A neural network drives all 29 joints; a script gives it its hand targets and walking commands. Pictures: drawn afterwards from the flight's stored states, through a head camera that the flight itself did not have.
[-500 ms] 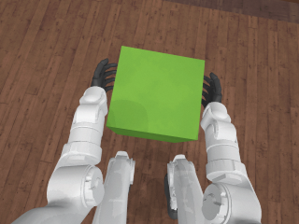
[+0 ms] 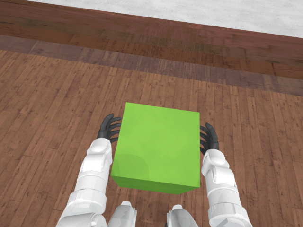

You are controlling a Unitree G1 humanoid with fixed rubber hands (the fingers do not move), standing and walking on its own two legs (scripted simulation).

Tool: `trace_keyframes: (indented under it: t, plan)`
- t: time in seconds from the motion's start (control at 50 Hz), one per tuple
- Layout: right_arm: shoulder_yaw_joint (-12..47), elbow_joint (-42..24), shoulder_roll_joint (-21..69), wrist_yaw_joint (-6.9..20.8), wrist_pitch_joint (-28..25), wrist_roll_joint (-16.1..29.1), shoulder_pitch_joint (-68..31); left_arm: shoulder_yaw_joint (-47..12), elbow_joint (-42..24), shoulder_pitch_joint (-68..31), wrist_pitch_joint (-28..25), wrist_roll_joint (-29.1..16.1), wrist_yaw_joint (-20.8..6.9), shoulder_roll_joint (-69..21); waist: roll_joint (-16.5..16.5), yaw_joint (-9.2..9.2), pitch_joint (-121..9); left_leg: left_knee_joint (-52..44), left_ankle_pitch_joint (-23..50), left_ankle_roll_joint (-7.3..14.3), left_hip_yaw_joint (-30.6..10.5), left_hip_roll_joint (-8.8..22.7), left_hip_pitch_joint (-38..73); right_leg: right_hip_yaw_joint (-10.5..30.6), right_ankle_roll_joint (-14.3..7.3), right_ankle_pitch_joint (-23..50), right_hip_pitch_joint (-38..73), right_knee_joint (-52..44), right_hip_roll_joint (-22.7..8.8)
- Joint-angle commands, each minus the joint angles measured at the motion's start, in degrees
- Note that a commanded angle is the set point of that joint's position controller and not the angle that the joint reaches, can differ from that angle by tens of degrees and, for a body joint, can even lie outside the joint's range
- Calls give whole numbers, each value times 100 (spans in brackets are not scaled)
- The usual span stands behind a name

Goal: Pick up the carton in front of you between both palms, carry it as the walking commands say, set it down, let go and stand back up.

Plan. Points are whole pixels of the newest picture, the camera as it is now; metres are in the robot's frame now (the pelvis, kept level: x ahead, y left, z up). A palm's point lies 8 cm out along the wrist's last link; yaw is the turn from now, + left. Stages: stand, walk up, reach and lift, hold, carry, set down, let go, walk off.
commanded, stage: reach and lift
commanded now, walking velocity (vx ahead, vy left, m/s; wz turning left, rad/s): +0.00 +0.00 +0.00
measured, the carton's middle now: (155, 153) +0.35 +0.01 -0.11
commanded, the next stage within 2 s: hold in 1.48 s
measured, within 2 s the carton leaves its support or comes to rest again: neither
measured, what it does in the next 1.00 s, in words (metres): rises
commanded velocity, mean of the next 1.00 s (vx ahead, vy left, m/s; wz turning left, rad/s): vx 0.00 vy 0.00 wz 0.00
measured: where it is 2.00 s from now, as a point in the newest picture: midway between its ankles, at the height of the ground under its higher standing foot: outside the picture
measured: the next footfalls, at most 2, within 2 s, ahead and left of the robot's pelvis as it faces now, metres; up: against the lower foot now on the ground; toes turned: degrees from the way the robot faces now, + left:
none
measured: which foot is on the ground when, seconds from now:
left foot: down 0.00-1.00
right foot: down 0.00-1.00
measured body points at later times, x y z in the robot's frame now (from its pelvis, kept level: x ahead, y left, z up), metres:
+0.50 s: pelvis +0.03 +0.00 +0.09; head +0.00 +0.00 +0.54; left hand +0.33 +0.15 +0.10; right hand +0.33 -0.15 +0.10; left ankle +0.04 +0.13 -0.65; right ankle +0.03 -0.12 -0.65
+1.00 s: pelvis +0.02 +0.00 +0.09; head +0.00 +0.01 +0.54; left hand +0.33 +0.15 +0.12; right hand +0.33 -0.15 +0.11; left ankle +0.04 +0.13 -0.65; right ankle +0.03 -0.12 -0.65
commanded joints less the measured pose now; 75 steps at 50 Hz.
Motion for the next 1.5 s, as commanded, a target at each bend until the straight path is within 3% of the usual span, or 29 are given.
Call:
trace_keyframes:
  t: [0.0,0.02,0.14,0.16,0.32,0.34,0.36,0.38,0.4,0.5,0.64,0.66,0.74,0.76,0.86,1.08,1.34,1.48]
  plan:
    - [3529,213,5718,1343,81,509,-2805,-3197,-59,-2483,-76,-665,-1285,-5943,165,8,-2811,-1137,1950,99,-90,-532,2800,103,49,1817,1964,-1280,495]
    - [3574,175,5711,1350,102,534,-2691,-3221,-82,-2290,-49,-661,-1295,-5938,240,81,-2717,-1280,1972,93,-77,-529,2982,127,32,1819,2182,-1423,478]
    - [3749,0,5733,1410,296,479,-2149,-3361,-374,-1875,123,-668,-1341,-5903,137,38,-2177,-2039,2397,101,-135,-460,3897,243,32,2358,3174,-2193,378]
    - [3753,-16,5752,1427,357,494,-2080,-3394,-454,-1791,188,-684,-1357,-5888,160,104,-2069,-2152,2398,95,-131,-462,3996,251,33,2374,3362,-2312,354]
    - [4066,-680,5944,1550,1034,671,-1609,-3731,-1158,-1368,867,-847,-1451,-5966,69,88,-1361,-3033,2783,80,-92,-399,5038,286,54,2877,4569,-3268,239]
    - [4066,-768,5930,1566,1129,647,-1553,-3753,-1235,-1382,966,-849,-1458,-5967,26,33,-1206,-3151,2751,80,-97,-374,5178,274,50,2847,4626,-3389,224]
    - [4031,-746,5909,1581,1256,654,-1552,-3727,-1324,-1341,1073,-817,-1476,-5929,37,114,-1053,-3309,2746,82,-113,-357,5327,256,45,2757,4750,-3521,234]
    - [3961,-812,5843,1601,1345,633,-1436,-3756,-1410,-1339,1177,-856,-1496,-5936,70,-14,-821,-3452,2671,77,-119,-344,5426,247,18,2675,4812,-3666,238]
    - [3888,-768,5775,1622,1440,606,-1389,-3636,-1353,-1246,1276,-784,-1504,-5888,94,66,-520,-3579,2589,84,-136,-333,5490,243,0,2553,4846,-3796,225]
    - [3485,-711,5628,1749,1747,485,-1653,-3315,-1382,-1550,1589,-648,-1575,-5756,134,36,132,-3982,1668,124,-77,-300,5560,195,-58,1699,4950,-4181,175]
    - [3107,-429,5629,1898,1720,306,-2386,-2888,-1071,-2164,1580,-473,-1660,-5808,85,47,338,-3986,1037,154,11,-248,5543,137,-110,1037,4851,-4231,112]
    - [3119,-485,5633,1916,1706,295,-2547,-2920,-1105,-2347,1557,-508,-1672,-5891,51,-15,156,-4005,1060,144,-9,-222,5639,107,-118,1065,4857,-4209,143]
    - [3376,-741,5682,1931,1699,432,-2567,-3108,-1304,-2259,1582,-580,-1643,-6052,122,46,-351,-3971,1693,105,-15,-256,5908,120,-95,1655,5178,-4176,167]
    - [3319,-686,5657,1924,1716,396,-2404,-3115,-1299,-2206,1611,-569,-1632,-5986,154,-13,-290,-3999,1700,95,-33,-252,5975,122,-113,1638,5143,-4187,168]
    - [3306,-711,5583,1905,1805,382,-2236,-3111,-1313,-1941,1692,-560,-1608,-5928,142,39,-190,-4117,1946,86,-42,-263,6058,114,-85,1852,5244,-4310,192]
    - [3486,-1294,5492,1850,1934,504,-1659,-3335,-1968,-1469,1822,-713,-1536,-5794,132,12,-252,-4231,2763,42,-67,-313,6348,113,-36,2644,5592,-4411,239]
    - [3724,-1789,5400,1788,2141,650,-1435,-3523,-2470,-1198,1998,-815,-1503,-5646,122,76,-213,-4310,2864,74,-70,-333,6474,169,14,2949,5777,-4507,207]
    - [3803,-1972,5362,1770,2259,695,-1406,-3662,-2640,-1231,2116,-924,-1498,-5614,9,5,-150,-4353,2798,66,-73,-317,6495,147,22,2864,5851,-4547,228]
